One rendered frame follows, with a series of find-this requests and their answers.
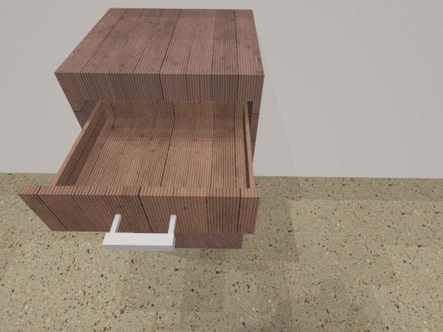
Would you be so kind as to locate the cabinet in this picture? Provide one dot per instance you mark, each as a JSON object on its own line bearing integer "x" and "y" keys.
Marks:
{"x": 169, "y": 54}

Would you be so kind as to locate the handle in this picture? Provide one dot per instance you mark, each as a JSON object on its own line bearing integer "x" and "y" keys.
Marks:
{"x": 139, "y": 241}

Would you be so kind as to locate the drawer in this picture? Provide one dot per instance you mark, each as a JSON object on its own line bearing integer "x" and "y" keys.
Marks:
{"x": 150, "y": 159}

